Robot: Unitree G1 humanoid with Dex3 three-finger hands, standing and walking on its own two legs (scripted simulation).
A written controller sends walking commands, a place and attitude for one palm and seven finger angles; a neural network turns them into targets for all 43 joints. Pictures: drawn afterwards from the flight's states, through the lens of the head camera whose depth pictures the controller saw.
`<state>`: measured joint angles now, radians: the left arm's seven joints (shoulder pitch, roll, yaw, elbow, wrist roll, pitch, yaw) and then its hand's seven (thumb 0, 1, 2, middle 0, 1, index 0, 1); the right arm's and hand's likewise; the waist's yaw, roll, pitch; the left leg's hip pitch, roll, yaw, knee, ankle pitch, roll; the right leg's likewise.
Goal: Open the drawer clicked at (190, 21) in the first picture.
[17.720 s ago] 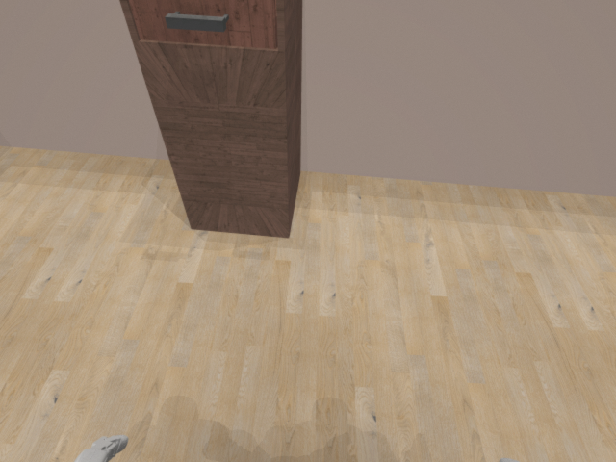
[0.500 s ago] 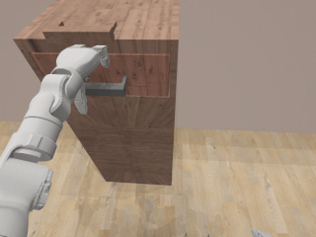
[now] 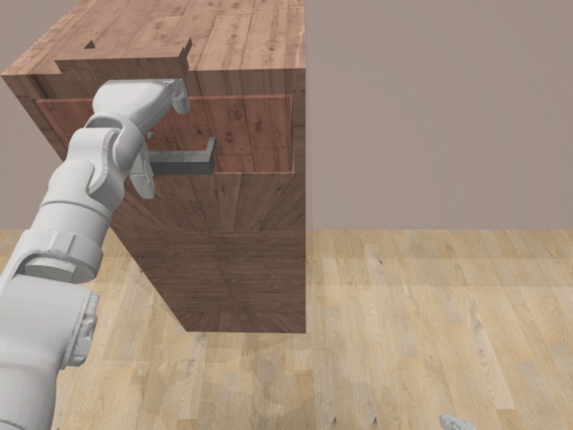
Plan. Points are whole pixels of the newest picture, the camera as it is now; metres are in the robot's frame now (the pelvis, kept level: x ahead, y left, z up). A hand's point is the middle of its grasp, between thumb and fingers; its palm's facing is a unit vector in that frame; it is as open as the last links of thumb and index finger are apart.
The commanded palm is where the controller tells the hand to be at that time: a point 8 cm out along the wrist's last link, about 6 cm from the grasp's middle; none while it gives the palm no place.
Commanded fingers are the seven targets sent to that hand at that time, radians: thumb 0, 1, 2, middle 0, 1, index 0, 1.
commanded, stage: lower the fingers behind the handle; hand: left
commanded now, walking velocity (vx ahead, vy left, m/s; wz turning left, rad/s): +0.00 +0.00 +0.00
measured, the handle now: (169, 153) +0.50 +0.21 +0.11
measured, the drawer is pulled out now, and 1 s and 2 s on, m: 0.00 0.00 0.00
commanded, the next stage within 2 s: lift the fingers back up to retry in 1.56 s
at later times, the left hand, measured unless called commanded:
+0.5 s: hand (137, 162) +0.46 +0.24 +0.13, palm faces -0.04 +0.00 -1.00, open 13.8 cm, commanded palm +0.45 +0.24 +0.20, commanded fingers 0.00 -0.50 0.30 -0.30 -1.20 -0.30 -1.20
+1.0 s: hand (142, 167) +0.46 +0.23 +0.12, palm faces -0.01 +0.00 -1.00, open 13.7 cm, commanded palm +0.44 +0.23 +0.16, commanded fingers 0.00 -0.50 0.30 -0.30 -1.20 -0.30 -1.20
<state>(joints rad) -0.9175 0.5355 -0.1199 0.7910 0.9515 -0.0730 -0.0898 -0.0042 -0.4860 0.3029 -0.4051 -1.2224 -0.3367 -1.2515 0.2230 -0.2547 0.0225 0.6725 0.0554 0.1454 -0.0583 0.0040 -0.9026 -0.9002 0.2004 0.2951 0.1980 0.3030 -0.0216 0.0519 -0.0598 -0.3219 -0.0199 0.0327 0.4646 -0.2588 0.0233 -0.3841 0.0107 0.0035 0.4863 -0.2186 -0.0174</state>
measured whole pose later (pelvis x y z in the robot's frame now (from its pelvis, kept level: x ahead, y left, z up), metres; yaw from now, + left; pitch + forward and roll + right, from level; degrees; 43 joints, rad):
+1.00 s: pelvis +0.00 +0.01 -0.01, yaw +0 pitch +10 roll +0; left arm -0.85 0.53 -0.12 0.82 1.01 -0.08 0.02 0.00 -0.49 0.30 -0.31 -1.25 -0.33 -1.23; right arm 0.26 -0.25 -0.01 0.63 0.04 0.15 -0.04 0.00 -0.90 -0.90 0.20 0.30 0.20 0.30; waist -0.02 0.03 -0.08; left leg -0.44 -0.03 0.04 0.59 -0.31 0.04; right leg -0.49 0.00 0.01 0.58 -0.26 0.00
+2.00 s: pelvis +0.00 +0.00 -0.01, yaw +0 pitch +9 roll +0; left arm -0.85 0.56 -0.11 0.82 0.98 -0.10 -0.02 0.00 -0.49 0.30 -0.36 -1.23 -0.34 -1.22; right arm 0.31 -0.26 -0.02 0.66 0.04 0.12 -0.06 0.00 -0.90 -0.90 0.20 0.29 0.20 0.30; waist -0.05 0.05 -0.07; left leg -0.44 -0.02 0.03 0.59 -0.32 0.03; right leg -0.49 0.01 0.00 0.58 -0.26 -0.01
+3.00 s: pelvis +0.01 +0.01 +0.00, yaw +0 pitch +7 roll +0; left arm -0.81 0.54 -0.12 0.62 0.92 -0.04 -0.11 0.00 -0.49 0.30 -0.33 -1.21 -0.32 -1.21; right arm 0.24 -0.27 -0.01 0.68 0.05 0.15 -0.03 0.01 -0.90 -0.90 0.20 0.29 0.20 0.30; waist 0.00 0.07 -0.07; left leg -0.31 -0.02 0.03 0.48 -0.29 0.03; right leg -0.37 0.01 0.00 0.49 -0.24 -0.01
